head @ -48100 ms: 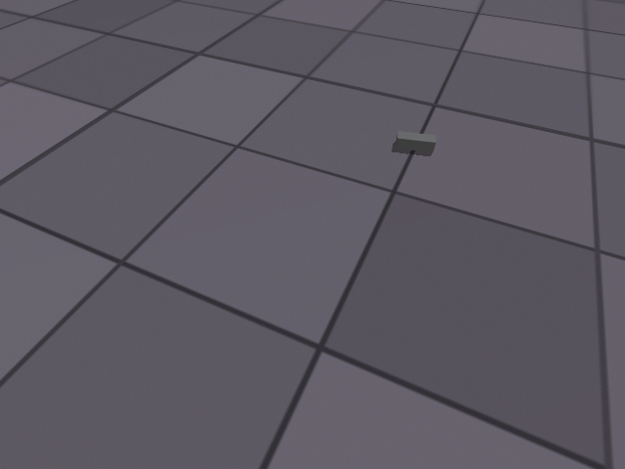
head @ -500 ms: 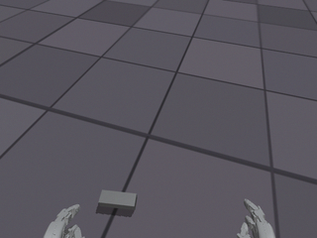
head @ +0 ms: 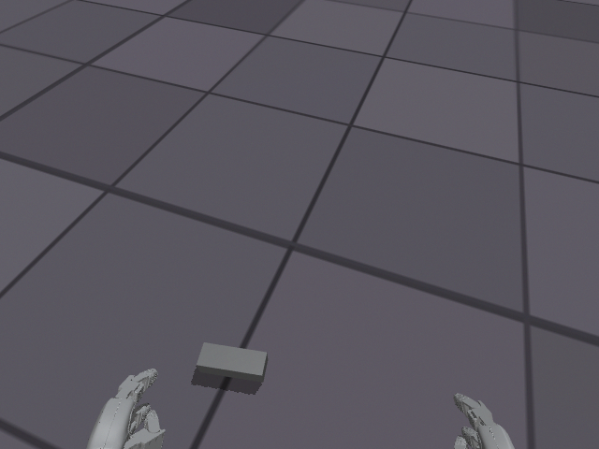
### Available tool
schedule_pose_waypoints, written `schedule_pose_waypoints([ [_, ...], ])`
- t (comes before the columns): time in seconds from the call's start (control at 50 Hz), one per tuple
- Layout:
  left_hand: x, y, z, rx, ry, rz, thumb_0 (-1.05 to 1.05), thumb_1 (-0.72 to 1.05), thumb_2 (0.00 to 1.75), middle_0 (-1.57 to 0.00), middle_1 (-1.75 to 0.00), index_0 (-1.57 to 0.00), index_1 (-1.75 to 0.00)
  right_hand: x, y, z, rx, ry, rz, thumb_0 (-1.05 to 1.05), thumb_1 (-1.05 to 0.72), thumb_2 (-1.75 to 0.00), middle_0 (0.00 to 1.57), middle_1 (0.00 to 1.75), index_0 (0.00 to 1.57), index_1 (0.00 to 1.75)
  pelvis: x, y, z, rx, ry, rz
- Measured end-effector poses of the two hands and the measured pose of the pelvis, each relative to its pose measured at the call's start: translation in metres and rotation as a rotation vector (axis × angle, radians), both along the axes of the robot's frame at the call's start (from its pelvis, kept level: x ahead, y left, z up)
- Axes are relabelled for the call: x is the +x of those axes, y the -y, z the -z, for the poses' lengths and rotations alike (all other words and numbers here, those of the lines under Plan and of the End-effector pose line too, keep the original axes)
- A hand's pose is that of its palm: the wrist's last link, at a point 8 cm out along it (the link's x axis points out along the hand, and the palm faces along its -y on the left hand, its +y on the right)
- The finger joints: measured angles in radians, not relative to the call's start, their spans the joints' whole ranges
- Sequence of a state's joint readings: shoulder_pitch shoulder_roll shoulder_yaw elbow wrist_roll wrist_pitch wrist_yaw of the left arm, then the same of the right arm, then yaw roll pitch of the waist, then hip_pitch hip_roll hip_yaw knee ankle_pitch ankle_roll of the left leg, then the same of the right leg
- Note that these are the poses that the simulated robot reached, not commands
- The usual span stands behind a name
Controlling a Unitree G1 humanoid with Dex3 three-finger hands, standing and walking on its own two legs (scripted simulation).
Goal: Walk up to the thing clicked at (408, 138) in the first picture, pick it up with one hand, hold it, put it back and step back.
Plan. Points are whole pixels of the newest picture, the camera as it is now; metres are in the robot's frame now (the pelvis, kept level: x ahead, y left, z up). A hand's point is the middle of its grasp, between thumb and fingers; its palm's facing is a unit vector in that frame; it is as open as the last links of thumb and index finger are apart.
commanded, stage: stand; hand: left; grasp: from above
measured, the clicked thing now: (233, 362) +0.49 +0.21 -0.69
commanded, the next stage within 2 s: none
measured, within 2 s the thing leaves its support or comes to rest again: neither
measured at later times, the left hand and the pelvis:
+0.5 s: hand out of the picture +0.03 +0.23 -0.12, palm faces +0.06 -0.94 -0.33, open 7.4 cm; pelvis +0.00 +0.00 +0.05, yaw +1 degrees
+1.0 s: hand out of the picture +0.05 +0.24 -0.11, palm faces +0.04 -0.94 -0.34, open 7.4 cm; pelvis +0.00 -0.01 +0.06, yaw +1 degrees
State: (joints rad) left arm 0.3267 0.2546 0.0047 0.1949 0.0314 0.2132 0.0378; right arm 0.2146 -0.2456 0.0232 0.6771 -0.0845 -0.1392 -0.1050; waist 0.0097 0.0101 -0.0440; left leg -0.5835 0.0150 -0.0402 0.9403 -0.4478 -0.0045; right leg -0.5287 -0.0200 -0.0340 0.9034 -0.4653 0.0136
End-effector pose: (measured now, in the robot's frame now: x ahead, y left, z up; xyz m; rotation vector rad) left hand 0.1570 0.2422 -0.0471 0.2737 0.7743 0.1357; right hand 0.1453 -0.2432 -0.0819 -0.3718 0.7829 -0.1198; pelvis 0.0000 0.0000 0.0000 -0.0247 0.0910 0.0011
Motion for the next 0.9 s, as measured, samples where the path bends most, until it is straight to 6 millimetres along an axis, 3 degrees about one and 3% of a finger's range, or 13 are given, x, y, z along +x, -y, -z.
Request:
schedule_pose_waypoints([
  [0.08, -0.015, -0.019, 0.017, 0.034, -0.085, -0.028, 0.01, 0.9, 0.9, -0.2, -0.3, -0.2, -0.3, -0.013, 0.015, 0.004, 0.015, -0.144, 0.005, 0.02, -0.9, -0.9, 0.21, 0.3, 0.21, 0.3, -0.002, 0.0, -0.01, 0.019, 0.044, 0.0],
  [0.2, -0.057, -0.038, 0.03, 0.049, -0.237, -0.106, 0.01, 0.9, 0.9, -0.2, -0.3, -0.2, -0.3, -0.037, 0.03, 0.0, 0.014, -0.241, 0.072, 0.02, -0.91, -0.9, 0.21, 0.3, 0.21, 0.3, 0.0, -0.001, -0.023, 0.021, 0.087, -0.001],
  [0.36, -0.112, -0.04, 0.034, 0.029, -0.406, -0.168, 0.01, 0.91, 0.9, -0.2, -0.3, -0.2, -0.3, -0.065, 0.03, -0.002, 0.03, -0.354, 0.121, 0.01, -0.91, -0.9, 0.2, 0.3, 0.2, 0.3, 0.0, -0.001, -0.039, 0.017, 0.128, -0.012],
  [0.48, -0.136, -0.037, 0.032, 0.014, -0.481, -0.194, 0.01, 0.91, 0.9, -0.2, -0.3, -0.2, -0.3, -0.078, 0.026, -0.003, 0.049, -0.405, 0.133, 0.01, -0.91, -0.9, 0.2, 0.3, 0.2, 0.3, -0.002, -0.001, -0.048, 0.019, 0.148, -0.017],
  [0.66, -0.145, -0.039, 0.026, 0.027, -0.516, -0.204, 0.01, 0.9, 0.9, -0.2, -0.3, -0.2, -0.3, -0.083, 0.028, -0.004, 0.06, -0.434, 0.144, 0.01, -0.91, -0.9, 0.2, 0.3, 0.2, 0.3, -0.004, 0.001, -0.053, 0.02, 0.16, -0.021],
  [0.9, -0.126, -0.041, 0.021, 0.037, -0.491, -0.196, 0.0, 0.9, 0.9, -0.2, -0.3, -0.2, -0.3, -0.083, 0.04, -0.008, 0.042, -0.448, 0.153, 0.01, -0.91, -0.9, 0.2, 0.3, 0.2, 0.3, -0.001, 0.005, -0.056, 0.02, 0.159, -0.018],
])
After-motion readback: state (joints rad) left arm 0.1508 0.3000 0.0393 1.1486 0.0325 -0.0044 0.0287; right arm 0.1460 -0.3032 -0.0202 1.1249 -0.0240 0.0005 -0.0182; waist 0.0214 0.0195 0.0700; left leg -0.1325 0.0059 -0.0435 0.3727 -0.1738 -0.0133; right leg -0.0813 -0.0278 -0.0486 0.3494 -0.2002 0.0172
